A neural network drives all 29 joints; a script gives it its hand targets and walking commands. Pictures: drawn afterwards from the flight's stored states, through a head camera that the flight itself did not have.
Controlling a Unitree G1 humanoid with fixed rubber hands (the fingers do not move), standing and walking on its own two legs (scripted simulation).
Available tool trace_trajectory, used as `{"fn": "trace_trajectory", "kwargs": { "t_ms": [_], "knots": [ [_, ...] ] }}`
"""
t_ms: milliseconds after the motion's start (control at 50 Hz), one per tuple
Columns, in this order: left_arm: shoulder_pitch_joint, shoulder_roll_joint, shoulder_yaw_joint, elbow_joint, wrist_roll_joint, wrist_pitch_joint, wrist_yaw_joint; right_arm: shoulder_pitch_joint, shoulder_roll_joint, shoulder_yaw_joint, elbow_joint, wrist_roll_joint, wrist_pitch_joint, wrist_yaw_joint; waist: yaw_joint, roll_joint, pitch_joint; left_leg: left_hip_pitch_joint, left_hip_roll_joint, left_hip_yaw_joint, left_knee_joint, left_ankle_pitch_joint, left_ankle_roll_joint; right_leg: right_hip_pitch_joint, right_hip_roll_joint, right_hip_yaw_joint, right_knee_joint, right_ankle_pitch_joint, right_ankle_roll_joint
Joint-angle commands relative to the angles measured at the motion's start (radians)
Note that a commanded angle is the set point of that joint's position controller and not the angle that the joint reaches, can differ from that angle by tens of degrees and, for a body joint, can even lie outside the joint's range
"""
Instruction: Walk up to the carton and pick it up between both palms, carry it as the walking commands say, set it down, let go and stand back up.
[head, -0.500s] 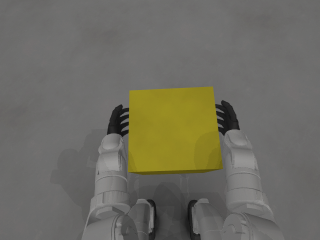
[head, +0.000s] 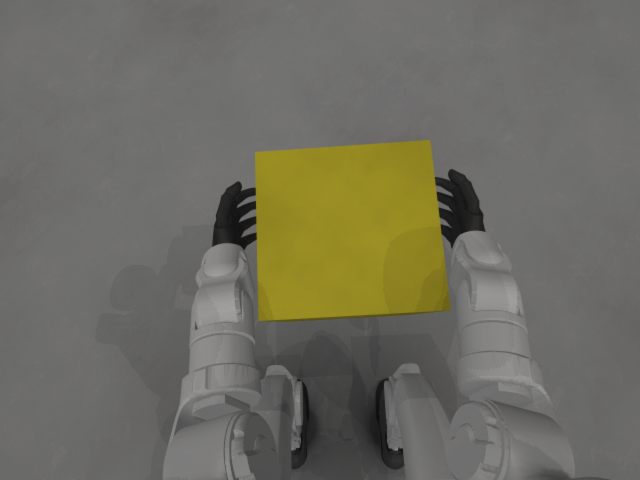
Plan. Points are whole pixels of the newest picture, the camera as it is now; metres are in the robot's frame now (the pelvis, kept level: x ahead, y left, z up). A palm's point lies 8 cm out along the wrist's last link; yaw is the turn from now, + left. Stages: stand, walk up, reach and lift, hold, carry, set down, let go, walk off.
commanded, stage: set down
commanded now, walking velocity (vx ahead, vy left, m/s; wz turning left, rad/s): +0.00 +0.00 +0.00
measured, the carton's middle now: (345, 247) +0.41 -0.01 -0.13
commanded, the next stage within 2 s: none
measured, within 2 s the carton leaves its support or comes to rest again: neither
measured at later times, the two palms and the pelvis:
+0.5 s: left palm (245, 241) +0.42 +0.14 -0.13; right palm (444, 235) +0.42 -0.15 -0.13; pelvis -0.02 -0.01 -0.07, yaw -1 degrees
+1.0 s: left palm (254, 246) +0.44 +0.15 -0.23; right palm (425, 239) +0.45 -0.15 -0.22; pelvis -0.03 +0.00 -0.14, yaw +0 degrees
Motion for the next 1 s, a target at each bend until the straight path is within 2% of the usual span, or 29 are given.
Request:
{"fn": "trace_trajectory", "kwargs": {
  "t_ms": [0, 320, 340, 360, 380, 500, 740, 980],
  "knots": [
    [-0.537, -0.917, -0.618, 0.124, -0.143, -0.015, -0.236, -0.492, 0.939, 0.601, 0.128, 0.141, -0.002, 0.224, 0.005, 0.004, -0.714, 0.4, -0.165, -0.045, -0.064, 0.233, -0.008, 0.297, 0.177, 0.002, -0.064, 0.209, -0.007],
    [-0.699, -0.87, -0.58, 0.175, -0.179, -0.006, -0.241, -0.636, 0.925, 0.594, 0.148, 0.171, 0.009, 0.171, 0.019, -0.013, -0.811, 0.157, -0.187, -0.003, 0.112, 0.136, -0.007, 0.187, 0.188, -0.011, 0.082, 0.13, 0.013],
    [-0.728, -0.867, -0.576, 0.174, -0.181, -0.004, -0.242, -0.654, 0.92, 0.588, 0.154, 0.172, 0.009, 0.168, 0.018, -0.016, -0.822, 0.15, -0.186, 0.002, 0.122, 0.108, -0.006, 0.18, 0.186, -0.013, 0.089, 0.092, 0.01],
    [-0.727, -0.869, -0.572, 0.178, -0.18, -0.001, -0.241, -0.667, 0.921, 0.587, 0.158, 0.168, 0.011, 0.167, 0.034, -0.013, -0.805, 0.124, -0.187, 0.004, 0.126, 0.101, -0.007, 0.179, 0.186, -0.011, 0.099, 0.089, 0.012],
    [-0.734, -0.866, -0.567, 0.189, -0.18, 0.001, -0.242, -0.675, 0.92, 0.583, 0.164, 0.169, 0.013, 0.165, 0.027, -0.018, -0.802, 0.109, -0.188, 0.003, 0.135, 0.102, -0.009, 0.166, 0.188, -0.013, 0.11, 0.096, 0.013],
    [-0.769, -0.852, -0.543, 0.225, -0.185, -0.001, -0.237, -0.728, 0.904, 0.57, 0.18, 0.176, 0.006, 0.151, 0.032, -0.026, -0.837, 0.068, -0.192, 0.009, 0.195, 0.117, -0.014, 0.113, 0.192, -0.031, 0.169, 0.109, 0.018],
    [-0.86, -0.841, -0.552, 0.239, -0.211, -0.022, -0.204, -0.82, 0.857, 0.544, 0.209, 0.189, -0.019, 0.147, 0.019, 0.004, -0.897, 0.026, -0.196, 0.012, 0.304, 0.154, -0.032, -0.038, 0.198, -0.058, 0.297, 0.116, 0.015],
    [-0.968, -0.805, -0.556, 0.255, -0.23, -0.031, -0.173, -0.925, 0.817, 0.515, 0.242, 0.206, -0.028, 0.147, 0.012, 0.018, -0.928, -0.024, -0.198, 0.024, 0.399, 0.129, -0.04, -0.165, 0.199, -0.076, 0.406, 0.076, 0.011]
  ]
}}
